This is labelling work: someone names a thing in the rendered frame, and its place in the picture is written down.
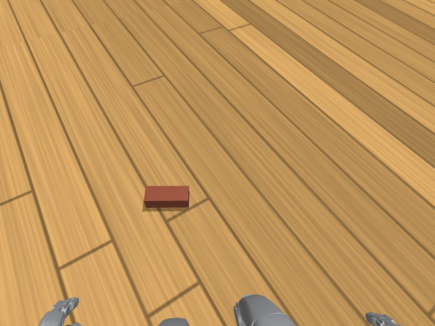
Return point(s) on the left robot hand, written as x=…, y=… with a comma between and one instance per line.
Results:
x=59, y=312

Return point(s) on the carton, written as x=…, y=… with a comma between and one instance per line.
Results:
x=166, y=196

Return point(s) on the right robot hand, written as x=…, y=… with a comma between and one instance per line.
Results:
x=379, y=320

